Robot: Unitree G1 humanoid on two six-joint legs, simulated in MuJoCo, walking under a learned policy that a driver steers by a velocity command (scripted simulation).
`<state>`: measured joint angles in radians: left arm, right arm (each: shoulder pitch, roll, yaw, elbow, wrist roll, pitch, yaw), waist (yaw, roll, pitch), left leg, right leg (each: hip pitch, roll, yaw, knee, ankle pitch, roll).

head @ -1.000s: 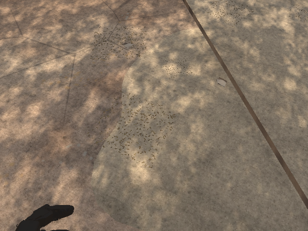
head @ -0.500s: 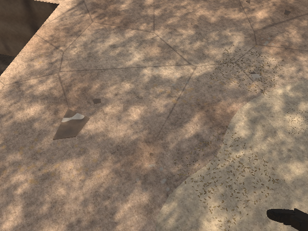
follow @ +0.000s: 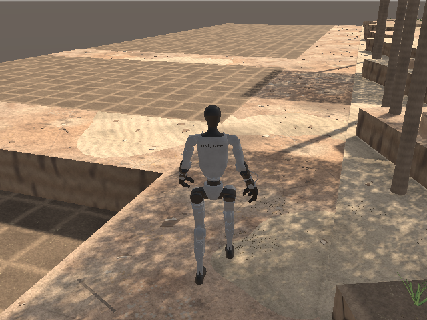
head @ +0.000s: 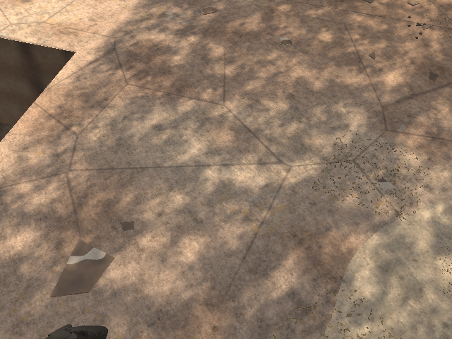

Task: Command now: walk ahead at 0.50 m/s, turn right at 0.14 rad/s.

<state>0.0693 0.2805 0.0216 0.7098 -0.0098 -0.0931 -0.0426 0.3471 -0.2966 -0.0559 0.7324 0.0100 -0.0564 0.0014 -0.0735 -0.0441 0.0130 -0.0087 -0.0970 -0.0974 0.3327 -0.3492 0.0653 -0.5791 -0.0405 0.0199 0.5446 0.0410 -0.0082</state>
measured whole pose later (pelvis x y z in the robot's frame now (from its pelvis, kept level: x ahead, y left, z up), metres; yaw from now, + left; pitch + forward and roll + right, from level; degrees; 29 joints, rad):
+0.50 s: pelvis +0.29 -0.04 +0.00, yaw -15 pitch +2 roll +0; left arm 0.39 0.29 0.06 0.77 -0.03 -0.03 0.02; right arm 0.03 -0.27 -0.03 0.64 0.00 -0.10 0.02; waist 0.10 0.03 0.02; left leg -0.56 0.00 -0.12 0.50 0.01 -0.05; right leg -0.08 0.12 0.21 0.38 -0.32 -0.08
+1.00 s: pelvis +0.54 -0.12 +0.00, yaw -34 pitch +2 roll +3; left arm 0.10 0.29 0.05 0.61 -0.02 -0.02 -0.05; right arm 0.33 -0.31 -0.07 0.84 0.01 -0.07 0.00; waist -0.10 -0.04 0.04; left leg 0.07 -0.01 0.19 0.24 -0.33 -0.01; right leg -0.65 -0.09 0.01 0.68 -0.03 -0.02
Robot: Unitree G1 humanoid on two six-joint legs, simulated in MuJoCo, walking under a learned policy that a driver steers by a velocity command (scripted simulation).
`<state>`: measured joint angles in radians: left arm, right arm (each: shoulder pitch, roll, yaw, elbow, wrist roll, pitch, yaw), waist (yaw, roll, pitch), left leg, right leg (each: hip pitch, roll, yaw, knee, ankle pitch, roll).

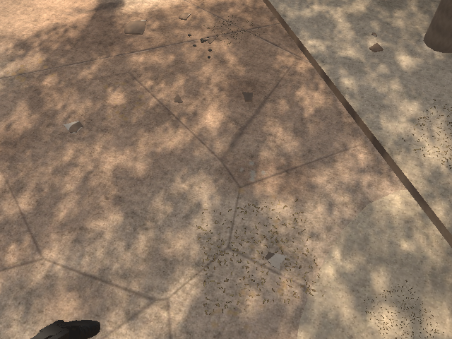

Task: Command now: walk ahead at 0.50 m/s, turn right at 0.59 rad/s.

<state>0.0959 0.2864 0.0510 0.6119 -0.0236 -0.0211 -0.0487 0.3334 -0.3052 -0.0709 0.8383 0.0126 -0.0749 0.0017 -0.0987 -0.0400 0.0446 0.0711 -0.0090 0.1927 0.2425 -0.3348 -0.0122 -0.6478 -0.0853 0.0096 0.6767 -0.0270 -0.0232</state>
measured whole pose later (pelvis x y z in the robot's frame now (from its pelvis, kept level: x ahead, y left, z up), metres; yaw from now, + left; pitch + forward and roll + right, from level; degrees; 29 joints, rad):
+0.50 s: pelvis +0.28 -0.03 +0.00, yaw +6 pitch +1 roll -2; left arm 0.31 0.27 0.07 0.80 0.01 -0.08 0.00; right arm 0.15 -0.27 -0.04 0.79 0.02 -0.04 0.04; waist 0.06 0.04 0.03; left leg -0.67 0.10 -0.03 0.69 0.06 0.00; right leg 0.07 0.05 -0.19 0.20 -0.29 -0.03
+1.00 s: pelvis +0.56 +0.05 +0.01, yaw +23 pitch +2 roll +0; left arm 0.04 0.28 0.05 0.69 0.00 -0.09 -0.01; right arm 0.33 -0.29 -0.07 0.74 0.02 -0.04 -0.01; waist -0.08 -0.04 0.03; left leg -0.12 -0.11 -0.16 0.38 -0.28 0.08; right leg -0.62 -0.05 0.10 0.57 0.03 0.07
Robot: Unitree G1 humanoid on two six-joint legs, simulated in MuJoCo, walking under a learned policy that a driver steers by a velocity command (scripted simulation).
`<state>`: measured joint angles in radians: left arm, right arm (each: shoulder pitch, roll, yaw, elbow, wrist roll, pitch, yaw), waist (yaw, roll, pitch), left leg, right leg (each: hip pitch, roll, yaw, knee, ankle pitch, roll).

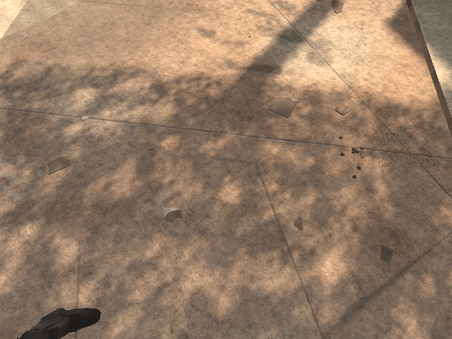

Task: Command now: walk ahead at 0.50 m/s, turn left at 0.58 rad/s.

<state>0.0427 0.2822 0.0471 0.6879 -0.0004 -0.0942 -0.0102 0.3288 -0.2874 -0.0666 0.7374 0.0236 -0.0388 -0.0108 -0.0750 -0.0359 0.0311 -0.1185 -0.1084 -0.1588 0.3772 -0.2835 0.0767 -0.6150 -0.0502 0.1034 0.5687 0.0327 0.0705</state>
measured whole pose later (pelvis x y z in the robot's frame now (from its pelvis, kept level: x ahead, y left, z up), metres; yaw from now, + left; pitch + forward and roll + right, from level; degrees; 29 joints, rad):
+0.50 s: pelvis +0.27 -0.01 +0.00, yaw +10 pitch +2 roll -2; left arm 0.39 0.28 0.06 0.87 -0.02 -0.08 -0.01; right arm 0.07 -0.27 -0.03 0.65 0.02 -0.06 0.03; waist 0.12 0.04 0.02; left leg -0.59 0.07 -0.04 0.60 -0.05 0.01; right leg -0.02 0.02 -0.04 0.25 -0.27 -0.01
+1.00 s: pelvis +0.53 +0.05 -0.01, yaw -4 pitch +1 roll +3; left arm 0.11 0.28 0.05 0.74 -0.02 -0.03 -0.04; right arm 0.33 -0.28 -0.08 0.84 0.00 -0.08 -0.01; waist -0.07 -0.04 0.03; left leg 0.07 -0.02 0.23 0.22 -0.30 0.00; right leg -0.66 -0.10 0.01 0.71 0.01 -0.02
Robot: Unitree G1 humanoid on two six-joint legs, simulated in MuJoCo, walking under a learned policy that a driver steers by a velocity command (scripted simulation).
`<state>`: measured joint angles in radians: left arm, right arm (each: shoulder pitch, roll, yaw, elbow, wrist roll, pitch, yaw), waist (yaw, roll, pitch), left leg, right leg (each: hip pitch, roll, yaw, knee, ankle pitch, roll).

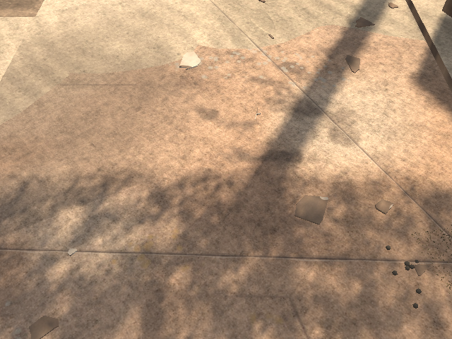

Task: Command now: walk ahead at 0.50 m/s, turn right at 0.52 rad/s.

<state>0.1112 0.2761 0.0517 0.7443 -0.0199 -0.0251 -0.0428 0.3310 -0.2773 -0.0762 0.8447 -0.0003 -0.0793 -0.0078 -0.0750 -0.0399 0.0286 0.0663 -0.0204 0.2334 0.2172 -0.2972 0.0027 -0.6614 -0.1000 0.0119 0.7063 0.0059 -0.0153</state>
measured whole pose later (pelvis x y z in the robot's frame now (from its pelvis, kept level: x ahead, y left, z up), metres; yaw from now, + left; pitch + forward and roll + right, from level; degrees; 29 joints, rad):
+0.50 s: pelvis +0.28 -0.05 +0.01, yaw -17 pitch +2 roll +0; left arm 0.34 0.29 0.07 0.74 -0.02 -0.04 0.01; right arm 0.02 -0.28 -0.05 0.70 0.00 -0.10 0.02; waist 0.08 0.04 0.03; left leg -0.61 0.05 -0.10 0.56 0.06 -0.06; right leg -0.10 0.11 0.16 0.37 -0.29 -0.08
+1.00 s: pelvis +0.55 -0.11 +0.01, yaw -16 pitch +2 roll +1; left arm 0.03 0.26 0.03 0.65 -0.01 -0.09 -0.02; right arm 0.42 -0.27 -0.06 0.85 0.03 -0.06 0.00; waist -0.12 -0.03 0.03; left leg -0.08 -0.06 -0.10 0.32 -0.27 0.03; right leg -0.54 -0.03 0.09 0.53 -0.03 0.04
